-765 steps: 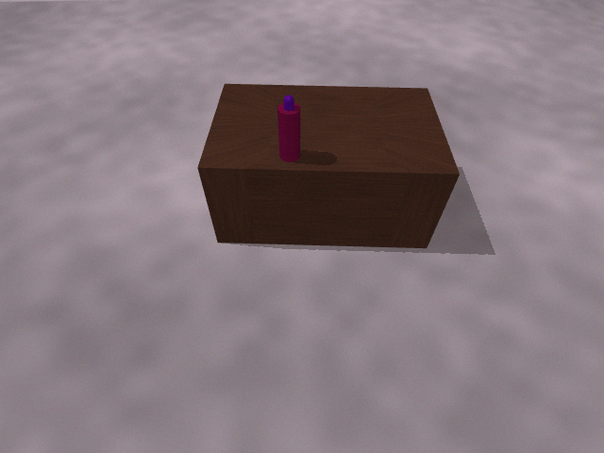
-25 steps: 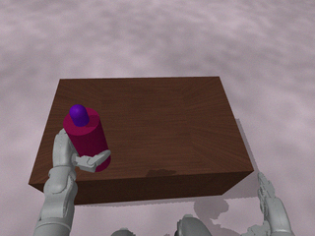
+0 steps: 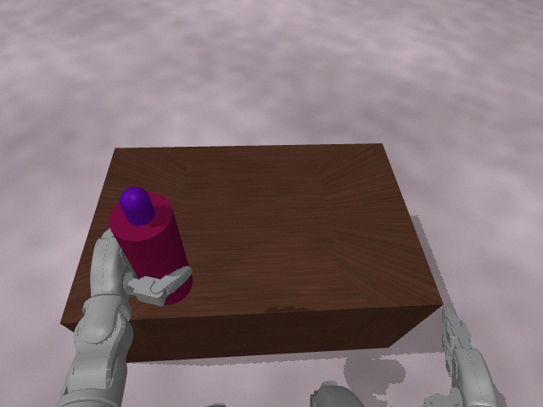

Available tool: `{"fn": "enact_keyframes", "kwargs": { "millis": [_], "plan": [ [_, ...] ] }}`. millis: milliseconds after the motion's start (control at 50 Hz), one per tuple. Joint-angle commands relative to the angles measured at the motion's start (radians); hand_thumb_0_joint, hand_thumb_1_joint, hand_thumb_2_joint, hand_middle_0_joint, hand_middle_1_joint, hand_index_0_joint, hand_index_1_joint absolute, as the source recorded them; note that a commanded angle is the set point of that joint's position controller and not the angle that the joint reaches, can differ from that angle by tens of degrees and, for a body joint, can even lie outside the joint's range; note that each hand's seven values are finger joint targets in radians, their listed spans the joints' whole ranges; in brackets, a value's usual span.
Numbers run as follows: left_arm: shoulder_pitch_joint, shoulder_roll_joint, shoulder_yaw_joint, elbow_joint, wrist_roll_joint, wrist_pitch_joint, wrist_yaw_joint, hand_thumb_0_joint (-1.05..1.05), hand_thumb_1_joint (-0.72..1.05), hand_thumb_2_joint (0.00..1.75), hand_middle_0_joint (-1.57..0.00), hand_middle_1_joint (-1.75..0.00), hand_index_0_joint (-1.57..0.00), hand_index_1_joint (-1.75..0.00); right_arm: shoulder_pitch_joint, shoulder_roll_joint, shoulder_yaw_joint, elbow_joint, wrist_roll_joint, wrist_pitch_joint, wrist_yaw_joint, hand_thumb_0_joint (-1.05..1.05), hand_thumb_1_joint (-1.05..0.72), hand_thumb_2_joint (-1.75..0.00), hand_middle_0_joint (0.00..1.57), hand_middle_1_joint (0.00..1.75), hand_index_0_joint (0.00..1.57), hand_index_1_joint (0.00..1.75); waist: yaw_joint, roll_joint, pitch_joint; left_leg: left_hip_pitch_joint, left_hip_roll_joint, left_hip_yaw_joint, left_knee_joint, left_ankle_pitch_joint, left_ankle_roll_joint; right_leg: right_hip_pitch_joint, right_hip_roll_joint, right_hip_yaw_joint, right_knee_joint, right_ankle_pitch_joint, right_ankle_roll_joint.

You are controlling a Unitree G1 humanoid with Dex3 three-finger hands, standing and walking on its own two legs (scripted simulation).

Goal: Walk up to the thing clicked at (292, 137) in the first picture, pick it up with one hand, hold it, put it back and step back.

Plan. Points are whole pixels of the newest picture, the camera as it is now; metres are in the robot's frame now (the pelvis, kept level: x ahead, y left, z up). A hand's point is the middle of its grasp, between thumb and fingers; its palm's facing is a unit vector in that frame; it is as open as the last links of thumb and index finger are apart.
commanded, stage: hold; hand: left
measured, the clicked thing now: (154, 246) +0.32 +0.16 +0.07
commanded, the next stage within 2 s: none
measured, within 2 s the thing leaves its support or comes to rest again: neither
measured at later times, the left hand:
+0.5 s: hand (157, 267) +0.30 +0.16 +0.05, palm faces +0.09 -1.00 -0.02, open 10.0 cm
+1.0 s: hand (156, 266) +0.31 +0.17 +0.04, palm faces +0.09 -1.00 -0.02, open 10.0 cm
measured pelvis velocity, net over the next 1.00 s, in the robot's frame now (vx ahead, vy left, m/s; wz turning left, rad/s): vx -0.01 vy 0.00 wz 0.01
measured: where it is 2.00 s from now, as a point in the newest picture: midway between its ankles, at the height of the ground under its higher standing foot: outside the picture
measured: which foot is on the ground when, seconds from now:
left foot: down 0.00-1.00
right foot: down 0.00-1.00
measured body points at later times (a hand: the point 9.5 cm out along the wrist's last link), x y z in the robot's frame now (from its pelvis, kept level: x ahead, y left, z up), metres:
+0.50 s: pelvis -0.01 +0.00 +0.00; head +0.03 +0.01 +0.45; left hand +0.29 +0.22 +0.05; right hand +0.15 -0.26 -0.02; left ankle -0.02 +0.11 -0.69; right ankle +0.06 -0.15 -0.69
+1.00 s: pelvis -0.01 +0.00 +0.01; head +0.03 +0.01 +0.46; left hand +0.30 +0.22 +0.05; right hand +0.15 -0.26 -0.03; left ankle -0.02 +0.11 -0.69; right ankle +0.06 -0.15 -0.69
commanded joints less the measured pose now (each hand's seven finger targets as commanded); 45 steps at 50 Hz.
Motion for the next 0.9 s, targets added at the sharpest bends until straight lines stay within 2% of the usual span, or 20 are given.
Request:
{"fn": "enact_keyframes", "kwargs": {
  "millis": [0,80,160,200,220,260,280,340,420,480,520,540,600,620,660,780,820,840,860,880],
  "plan": [
    [-0.364,0.137,0.085,-0.42,-0.039,-0.134,0.003,0.0,0.2,1.28,-1.28,-1.44,-1.31,-1.43,0.009,-0.124,-0.063,-0.141,0.002,-0.064,-0.016,0.0,0.54,-0.05,0.05,0.05,0.05,0.05,0.017,0.077,-0.308,0.076,-0.012,-0.027,-0.187,0.354,-0.034,0.26,0.041,-0.027,-0.07,0.226,-0.057],
    [-0.316,0.091,0.057,-0.364,-0.043,-0.115,-0.001,0.0,0.17,1.27,-1.27,-1.43,-1.29,-1.43,-0.03,-0.147,-0.078,-0.169,0.003,-0.077,-0.019,0.0,0.54,-0.05,0.05,0.05,0.05,0.05,0.0,0.053,-0.294,0.077,-0.013,-0.022,-0.192,0.346,-0.032,0.263,0.043,-0.026,-0.086,0.227,-0.055],
    [-0.371,0.141,0.092,-0.436,-0.036,-0.134,0.0,0.0,0.19,1.27,-1.26,-1.42,-1.28,-1.42,-0.048,-0.122,-0.064,-0.157,0.002,-0.082,-0.02,0.0,0.54,-0.05,0.05,0.05,0.05,0.05,0.01,0.063,-0.295,0.067,-0.024,-0.012,-0.198,0.267,-0.02,0.278,0.035,-0.021,-0.106,0.175,-0.051],
    [-0.29,0.089,0.071,-0.324,-0.043,-0.126,-0.007,0.0,0.21,1.28,-1.26,-1.42,-1.29,-1.42,-0.033,-0.132,-0.072,-0.131,0.0,-0.083,-0.021,0.0,0.55,-0.05,0.05,0.05,0.05,0.05,0.005,0.025,-0.236,0.047,-0.019,-0.016,-0.207,0.252,-0.021,0.253,0.039,-0.028,-0.112,0.158,-0.049],
    [-0.383,0.131,0.097,-0.409,-0.048,-0.142,-0.006,0.0,0.18,1.26,-1.24,-1.41,-1.27,-1.41,-0.026,-0.124,-0.061,-0.127,0.0,-0.087,-0.02,0.0,0.54,-0.05,0.05,0.05,0.05,0.05,0.002,0.049,-0.27,0.063,-0.023,-0.011,-0.203,0.233,-0.015,0.269,0.036,-0.022,-0.117,0.156,-0.047],
    [-0.357,0.131,0.091,-0.355,-0.041,-0.142,-0.01,0.0,0.22,1.29,-1.25,-1.42,-1.28,-1.42,-0.034,-0.119,-0.062,-0.111,-0.001,-0.089,-0.022,0.0,0.54,-0.05,0.05,0.05,0.05,0.05,0.005,0.055,-0.279,0.063,-0.027,-0.006,-0.194,0.261,-0.016,0.276,0.033,-0.019,-0.114,0.183,-0.048],
    [-0.347,0.091,0.056,-0.334,-0.043,-0.142,-0.018,0.0,0.22,1.27,-1.26,-1.42,-1.28,-1.41,-0.06,-0.124,-0.059,-0.157,-0.001,-0.097,-0.021,0.0,0.54,-0.05,0.05,0.05,0.05,0.05,-0.009,0.035,-0.289,0.069,-0.026,-0.005,-0.191,0.274,-0.016,0.277,0.032,-0.019,-0.114,0.193,-0.047],
    [-0.34,0.124,0.082,-0.316,-0.037,-0.144,-0.014,0.0,0.22,1.28,-1.25,-1.41,-1.28,-1.41,-0.029,-0.129,-0.056,-0.117,-0.004,-0.1,-0.023,0.0,0.54,-0.05,0.05,0.05,0.05,0.05,0.006,0.063,-0.281,0.071,-0.022,-0.012,-0.2,0.281,-0.022,0.273,0.034,-0.024,-0.111,0.185,-0.052],
    [-0.381,0.124,0.071,-0.431,-0.037,-0.159,-0.009,0.0,0.22,1.27,-1.27,-1.41,-1.29,-1.41,-0.03,-0.122,-0.053,-0.137,-0.006,-0.108,-0.02,0.0,0.54,-0.05,0.05,0.05,0.05,0.05,0.003,0.081,-0.326,0.103,-0.023,-0.013,-0.2,0.295,-0.023,0.294,0.036,-0.026,-0.109,0.205,-0.051],
    [-0.381,0.139,0.106,-0.394,-0.045,-0.15,0.001,0.0,0.23,1.27,-1.26,-1.41,-1.29,-1.41,-0.049,-0.139,-0.071,-0.139,-0.002,-0.112,-0.024,0.0,0.54,-0.05,0.05,0.05,0.05,0.05,0.004,0.066,-0.294,0.088,-0.023,-0.015,-0.213,0.254,-0.021,0.289,0.038,-0.026,-0.123,0.171,-0.05],
    [-0.376,0.102,0.072,-0.351,-0.043,-0.146,0.001,0.0,0.24,1.28,-1.26,-1.4,-1.28,-1.41,-0.036,-0.121,-0.057,-0.121,-0.003,-0.111,-0.022,0.0,0.55,-0.05,0.05,0.05,0.05,0.05,-0.002,0.043,-0.239,0.064,-0.021,-0.018,-0.222,0.222,-0.017,0.277,0.038,-0.028,-0.134,0.147,-0.046],
    [-0.377,0.137,0.111,-0.371,-0.043,-0.152,0.006,0.0,0.21,1.27,-1.25,-1.4,-1.27,-1.4,-0.034,-0.123,-0.061,-0.108,-0.004,-0.11,-0.021,0.0,0.54,-0.05,0.05,0.05,0.05,0.05,0.013,0.053,-0.268,0.066,-0.022,-0.018,-0.221,0.231,-0.018,0.288,0.036,-0.027,-0.127,0.151,-0.049],
    [-0.364,0.129,0.091,-0.351,-0.034,-0.149,0.004,0.0,0.24,1.26,-1.26,-1.39,-1.28,-1.4,-0.044,-0.13,-0.069,-0.11,-0.002,-0.104,-0.02,0.0,0.54,-0.05,0.05,0.05,0.05,0.05,0.01,0.067,-0.284,0.084,-0.021,-0.019,-0.22,0.279,-0.024,0.291,0.037,-0.028,-0.121,0.189,-0.052],
    [-0.353,0.092,0.053,-0.301,-0.03,-0.142,-0.004,0.0,0.24,1.27,-1.25,-1.39,-1.27,-1.4,-0.026,-0.121,-0.062,-0.087,-0.004,-0.105,-0.018,0.0,0.54,-0.05,0.05,0.05,0.05,0.05,-0.005,0.055,-0.242,0.085,-0.017,-0.018,-0.222,0.284,-0.026,0.27,0.039,-0.03,-0.121,0.19,-0.051],
    [-0.353,0.119,0.084,-0.266,-0.032,-0.14,-0.006,0.0,0.25,1.26,-1.24,-1.38,-1.26,-1.39,-0.055,-0.148,-0.082,-0.103,-0.003,-0.107,-0.019,0.0,0.54,-0.05,0.05,0.05,0.05,0.05,-0.001,0.059,-0.28,0.095,-0.015,-0.02,-0.218,0.305,-0.029,0.284,0.038,-0.028,-0.119,0.204,-0.053],
    [-0.388,0.118,0.074,-0.346,-0.039,-0.156,-0.008,0.0,0.23,1.25,-1.26,-1.39,-1.28,-1.39,-0.072,-0.111,-0.048,-0.083,-0.001,-0.108,-0.011,0.0,0.54,-0.05,0.05,0.05,0.05,0.05,0.026,0.076,-0.287,0.091,-0.018,-0.024,-0.227,0.297,-0.027,0.305,0.037,-0.03,-0.122,0.195,-0.054],
    [-0.339,0.09,0.052,-0.302,-0.039,-0.153,-0.012,0.0,0.21,1.25,-1.25,-1.39,-1.28,-1.39,-0.068,-0.138,-0.076,-0.084,-0.003,-0.11,-0.015,0.0,0.54,-0.05,0.05,0.05,0.05,0.05,0.009,0.054,-0.278,0.098,-0.017,-0.019,-0.224,0.307,-0.027,0.296,0.04,-0.031,-0.122,0.203,-0.054],
    [-0.373,0.099,0.059,-0.343,-0.042,-0.158,-0.01,0.0,0.2,1.24,-1.24,-1.38,-1.26,-1.38,-0.049,-0.119,-0.054,-0.069,-0.004,-0.111,-0.012,0.0,0.54,-0.05,0.05,0.05,0.05,0.05,0.004,0.069,-0.301,0.109,-0.019,-0.017,-0.216,0.323,-0.026,0.309,0.038,-0.029,-0.123,0.221,-0.054],
    [-0.333,0.079,0.053,-0.246,-0.038,-0.148,-0.01,0.0,0.18,1.23,-1.24,-1.37,-1.26,-1.37,-0.056,-0.135,-0.067,-0.047,-0.004,-0.108,-0.013,0.0,0.54,-0.05,0.05,0.05,0.05,0.05,-0.003,0.046,-0.27,0.096,-0.015,-0.018,-0.216,0.333,-0.028,0.286,0.039,-0.031,-0.118,0.224,-0.055],
    [-0.372,0.123,0.093,-0.28,-0.042,-0.156,-0.005,0.0,0.18,1.23,-1.21,-1.35,-1.23,-1.36,-0.069,-0.157,-0.086,-0.048,-0.002,-0.11,-0.016,0.0,0.55,-0.05,0.05,0.05,0.05,0.05,0.008,0.061,-0.261,0.096,-0.011,-0.023,-0.221,0.339,-0.032,0.281,0.042,-0.031,-0.117,0.223,-0.055]
  ]
}}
